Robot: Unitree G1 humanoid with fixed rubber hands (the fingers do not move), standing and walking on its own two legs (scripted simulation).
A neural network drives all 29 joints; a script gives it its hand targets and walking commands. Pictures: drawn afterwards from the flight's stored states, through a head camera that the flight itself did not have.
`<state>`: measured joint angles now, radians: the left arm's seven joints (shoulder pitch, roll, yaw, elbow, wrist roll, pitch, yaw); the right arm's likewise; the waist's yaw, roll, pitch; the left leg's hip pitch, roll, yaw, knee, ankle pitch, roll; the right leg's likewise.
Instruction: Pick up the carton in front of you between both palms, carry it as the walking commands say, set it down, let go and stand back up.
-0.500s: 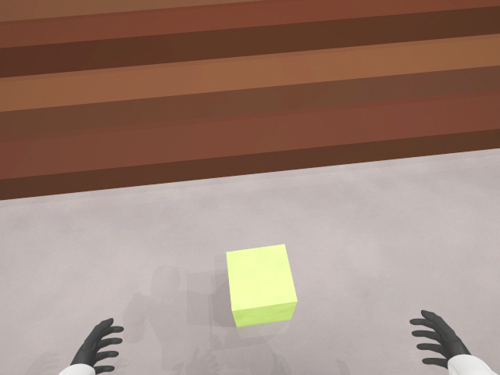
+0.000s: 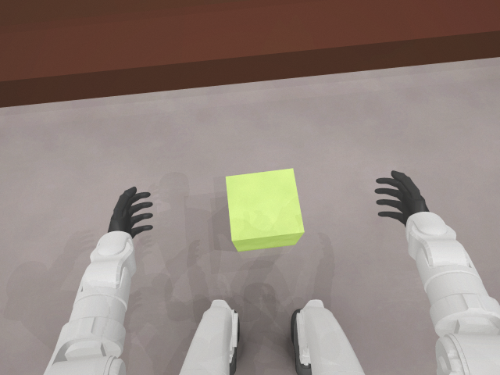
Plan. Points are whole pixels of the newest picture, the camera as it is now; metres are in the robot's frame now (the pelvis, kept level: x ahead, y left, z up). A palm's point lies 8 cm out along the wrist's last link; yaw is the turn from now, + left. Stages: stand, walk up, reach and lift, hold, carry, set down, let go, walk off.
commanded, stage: reach and lift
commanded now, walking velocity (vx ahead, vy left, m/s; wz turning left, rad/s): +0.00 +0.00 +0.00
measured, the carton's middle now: (263, 213) +0.49 +0.01 -0.57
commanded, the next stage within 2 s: none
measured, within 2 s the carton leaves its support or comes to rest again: neither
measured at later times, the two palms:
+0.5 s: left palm (172, 168) +0.48 +0.20 -0.15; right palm (357, 144) +0.53 -0.18 -0.15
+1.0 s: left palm (192, 206) +0.47 +0.20 -0.39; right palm (330, 191) +0.51 -0.18 -0.39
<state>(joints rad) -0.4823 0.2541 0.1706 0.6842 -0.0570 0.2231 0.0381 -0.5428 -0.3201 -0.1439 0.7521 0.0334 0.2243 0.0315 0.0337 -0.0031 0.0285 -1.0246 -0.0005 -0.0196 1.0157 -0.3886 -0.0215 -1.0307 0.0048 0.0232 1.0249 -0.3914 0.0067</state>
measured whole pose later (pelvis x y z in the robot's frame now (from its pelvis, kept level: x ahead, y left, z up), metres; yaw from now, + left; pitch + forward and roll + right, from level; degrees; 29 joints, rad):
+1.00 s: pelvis -0.05 -0.01 -0.23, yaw +3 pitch +50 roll +3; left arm -1.23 0.25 0.26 0.87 -0.13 0.10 0.14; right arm -1.34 -0.40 -0.13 0.99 0.11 0.11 -0.06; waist 0.04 0.00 0.07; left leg -2.17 -0.05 -0.04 1.82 -0.53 -0.06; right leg -2.18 0.06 0.07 1.85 -0.55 0.04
